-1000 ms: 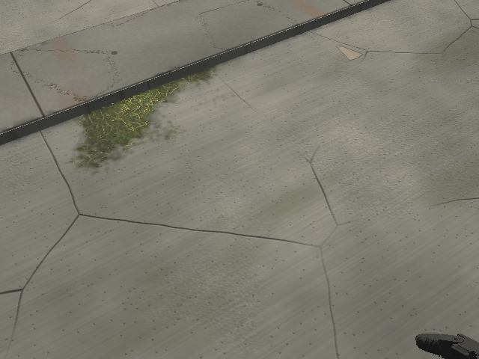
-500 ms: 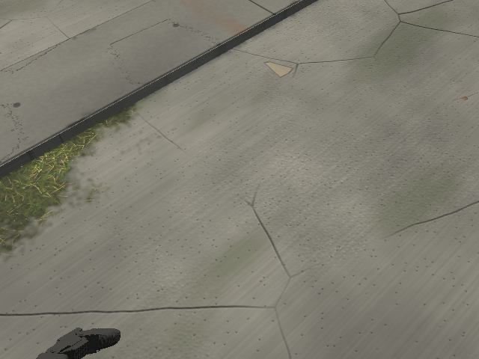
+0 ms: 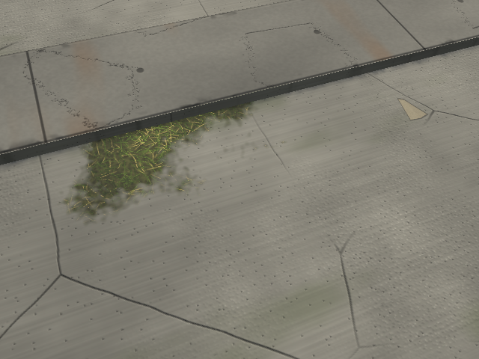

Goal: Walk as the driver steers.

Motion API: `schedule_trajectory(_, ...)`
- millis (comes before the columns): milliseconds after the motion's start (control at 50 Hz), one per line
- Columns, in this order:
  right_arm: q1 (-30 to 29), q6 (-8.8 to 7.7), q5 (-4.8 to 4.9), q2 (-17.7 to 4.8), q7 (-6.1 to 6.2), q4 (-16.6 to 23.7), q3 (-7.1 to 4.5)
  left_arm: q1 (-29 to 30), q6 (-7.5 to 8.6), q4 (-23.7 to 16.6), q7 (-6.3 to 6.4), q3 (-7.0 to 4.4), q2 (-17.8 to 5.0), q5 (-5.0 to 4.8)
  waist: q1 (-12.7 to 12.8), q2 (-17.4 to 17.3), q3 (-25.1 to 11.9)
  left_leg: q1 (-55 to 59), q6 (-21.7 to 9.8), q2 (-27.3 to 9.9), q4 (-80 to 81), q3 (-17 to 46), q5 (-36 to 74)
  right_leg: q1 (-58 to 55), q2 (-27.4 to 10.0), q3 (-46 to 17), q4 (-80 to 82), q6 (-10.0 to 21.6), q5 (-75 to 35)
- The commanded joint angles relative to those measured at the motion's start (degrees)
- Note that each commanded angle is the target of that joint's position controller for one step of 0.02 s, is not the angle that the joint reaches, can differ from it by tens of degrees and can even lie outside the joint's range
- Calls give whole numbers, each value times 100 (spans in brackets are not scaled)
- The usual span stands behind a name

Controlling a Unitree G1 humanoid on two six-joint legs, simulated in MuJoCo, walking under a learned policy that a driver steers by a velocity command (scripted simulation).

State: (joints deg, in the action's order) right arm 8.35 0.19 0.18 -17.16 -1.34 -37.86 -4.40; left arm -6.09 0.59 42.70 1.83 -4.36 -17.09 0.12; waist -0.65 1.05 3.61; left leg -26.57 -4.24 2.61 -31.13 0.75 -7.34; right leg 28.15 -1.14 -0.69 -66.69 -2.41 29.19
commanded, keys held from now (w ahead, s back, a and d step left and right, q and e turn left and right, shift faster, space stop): q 0.68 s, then no key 0.22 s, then w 0.10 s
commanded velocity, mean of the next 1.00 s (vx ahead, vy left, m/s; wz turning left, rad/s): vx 0.03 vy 0.00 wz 0.50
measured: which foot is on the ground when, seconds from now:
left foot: down 0.00-0.34, up 0.36-0.74, down 0.76-1.00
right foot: up 0.00-0.32, down 0.34-0.76, up 0.78-1.00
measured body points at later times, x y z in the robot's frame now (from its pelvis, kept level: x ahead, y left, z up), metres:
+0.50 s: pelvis +0.04 -0.05 +0.01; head +0.07 -0.06 +0.46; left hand +0.08 +0.26 -0.07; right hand +0.28 -0.28 -0.09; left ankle +0.00 +0.08 -0.64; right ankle +0.08 -0.16 -0.73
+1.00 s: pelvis +0.02 +0.00 +0.02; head +0.03 +0.03 +0.46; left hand -0.02 +0.31 -0.11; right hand +0.29 -0.14 -0.06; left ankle -0.03 +0.08 -0.73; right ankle +0.08 -0.14 -0.67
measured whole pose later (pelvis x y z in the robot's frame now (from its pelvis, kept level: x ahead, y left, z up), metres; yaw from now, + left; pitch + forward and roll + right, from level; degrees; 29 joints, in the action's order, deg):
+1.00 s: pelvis +0.02 +0.00 +0.02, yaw +30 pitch +2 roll -1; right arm 10.0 0.6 -0.1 -14.1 0.6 -36.2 -2.2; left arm -11.0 -1.3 44.4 1.0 -4.6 -18.5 -0.4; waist 0.5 2.3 0.7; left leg -13.5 -3.3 1.9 -24.6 1.0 -12.8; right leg 26.7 -3.1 0.3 -55.0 -4.2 20.2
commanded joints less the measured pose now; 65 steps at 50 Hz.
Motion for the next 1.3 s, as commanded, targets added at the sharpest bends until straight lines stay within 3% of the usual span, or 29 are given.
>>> schedule_trajectory(20,-135,-3,-49,-828,139,515,-219,-284,-59,-323,89,-194,-632,61,182,-757,-1094,1135,-924,-1300,1373,1970,444,471,-75,-347,120,12,-614)
schedule_trajectory(140,1,62,-6,-943,324,596,-289,-129,-26,-324,90,-92,-371,33,48,-804,-1210,1163,-853,-1102,1313,2119,-263,252,110,-486,1500,-172,-1020)
schedule_trajectory(260,27,180,1,-927,288,689,-298,-84,92,-369,-36,-114,-448,-42,-75,-1051,-1061,1180,-768,-1033,1216,2752,-708,-326,288,-508,2671,-68,-899)
schedule_trajectory(320,-88,256,101,-885,300,748,-282,-516,163,-249,-124,-167,-482,-56,199,-1037,-1012,993,-518,-768,891,2801,-494,-1256,313,-337,4184,165,-1595)
schedule_trajectory(340,29,263,113,-728,313,764,-239,-706,160,-215,-115,-251,-750,11,201,-703,-1071,518,-247,-484,457,2532,-1007,-1898,-298,-730,4556,383,-1839)
schedule_trajectory(360,230,243,115,-481,291,861,-184,-576,100,-279,-72,-359,-1297,142,-105,806,-958,-518,128,333,-782,1423,-2204,-2320,-1557,-1983,4804,1031,-2437)
schedule_trajectory(380,89,153,79,-838,272,934,-303,-481,97,-338,-90,-355,-1223,313,18,1587,-772,-1060,406,557,-2197,799,-2805,-1876,-2253,-2924,5094,1763,-3076)
schedule_trajectory(400,213,134,35,-1153,248,795,-419,-134,115,-513,-54,-263,-908,273,-78,1024,-727,-1005,542,256,-3098,913,-2459,-1767,-2147,-2514,4969,1743,-3252)
schedule_trajectory(460,526,301,60,-807,250,498,-367,189,72,-622,29,-126,-512,28,-117,607,-560,-1145,844,139,-4058,676,-1681,-1884,-1390,-1206,4724,1270,-3441)
schedule_trajectory(520,58,313,152,-549,212,720,-252,-152,-27,-576,85,-142,-615,84,172,783,-497,-1286,1004,-62,-3429,249,-1380,-2280,-1241,-682,4775,1359,-3563)
schedule_trajectory(580,-213,299,113,-428,159,898,-168,-351,-92,-536,89,-228,-854,78,364,943,-696,-941,1049,-313,-2506,74,-1530,-2634,-1457,-527,4692,1456,-3778)
schedule_trajectory(680,-105,341,114,-534,57,957,-188,-238,-92,-520,-35,-322,-1093,-54,322,1088,-781,170,779,-322,-1121,-383,-1490,-2335,-1682,-217,4539,1406,-3909)
schedule_trajectory(720,190,348,100,-472,29,858,-204,-146,-81,-463,-60,-308,-1084,-178,93,988,-796,838,505,-194,36,-481,-845,-2165,-1612,-106,4173,1211,-3833)
schedule_trajectory(740,442,339,82,-517,49,751,-237,-249,-68,-379,-73,-260,-938,-218,-21,797,-846,1497,314,-84,776,-460,-222,-1858,-1464,78,3820,953,-3545)
schedule_trajectory(760,621,317,78,-807,107,737,-314,-540,-39,-285,-107,-172,-650,-103,13,-20,-1068,2555,100,-560,1005,304,1199,-1078,-1118,527,2996,468,-2564)
schedule_trajectory(780,632,286,0,-1408,204,896,-384,-518,3,-530,-178,38,-170,272,194,-1965,-1205,3442,-641,-2206,700,2241,3884,561,-412,895,1297,-127,828)
schedule_trajectory(800,767,158,-197,-1164,144,874,-298,-33,2,-593,-106,-91,-568,123,-302,-1530,-1491,2713,-1547,-2637,835,2469,3538,737,-242,98,397,-220,1116)
schedule_trajectory(820,593,55,-215,-1002,108,801,-230,124,-45,-566,-67,-160,-791,-41,-252,-1086,-1177,2449,-1425,-2249,950,1975,2938,745,-321,-56,30,-195,786)
schedule_trajectory(840,285,0,-138,-864,118,729,-189,61,-85,-497,-38,-173,-762,-68,-94,-964,-956,2271,-1111,-1895,997,1613,2355,784,-353,-115,108,-160,371)
schedule_trajectory(880,-119,-9,-35,-711,163,707,-98,-156,-163,-331,16,-191,-741,11,97,-874,-808,1902,-864,-1587,1059,1231,2276,482,-338,-136,187,-226,-333)
schedule_trajectory(920,-110,-22,-65,-507,212,625,-17,-462,-160,-209,-20,-154,-612,-7,193,-884,-1017,1845,-837,-1397,1233,1019,1542,116,-278,-52,446,-271,-859)
schedule_trajectory(960,222,-28,-2,-603,230,472,-58,-302,-111,-236,-84,-101,-548,-60,-58,-1015,-837,2012,-844,-1360,1705,1304,-894,301,-258,68,1105,-215,-1067)
schedule_trajectory(1000,356,-62,-13,-735,241,364,-86,37,-32,-358,-122,-82,-584,-95,-189,-1110,-443,2047,-878,-1537,2043,1768,-1967,506,-256,19,1700,-86,-1031)
schedule_trajectory(1140,530,-226,80,-917,147,122,-137,18,303,-302,-282,-11,-486,-129,-222,-812,-187,1779,-927,-1650,2132,1843,-2097,-129,-192,154,3034,291,-971)
schedule_trajectory(1220,424,-188,130,-793,83,42,-79,-677,407,-22,-329,-9,-449,-125,225,-561,-348,896,-690,-1324,1594,1494,-2197,-1768,84,416,3939,511,-1617)
schedule_trajectory(1240,376,-198,81,-579,71,40,-4,-1133,418,112,-300,-39,-519,-144,429,-486,-471,460,-518,-1137,1161,1312,-2191,-2452,-47,225,4003,586,-1527)
schedule_trajectory(1260,159,-236,5,-159,46,141,129,-1737,436,207,-242,-94,-806,-114,659,191,-566,-274,-154,-654,-210,744,-2010,-3125,-884,-937,4528,867,-912)
schedule_trajectory(1280,141,-359,32,-65,62,436,145,-2011,428,211,-250,-254,-1503,-68,609,1502,-577,-1661,218,-14,-1927,-133,-2315,-3657,-2011,-3083,5356,1653,506)
schedule_trajectory(1300,-17,-438,133,-585,97,460,12,-1980,467,167,-269,-195,-1237,-11,713,1075,-318,-2283,245,-246,-2983,276,-2626,-3415,-2288,-3818,5672,2043,1365)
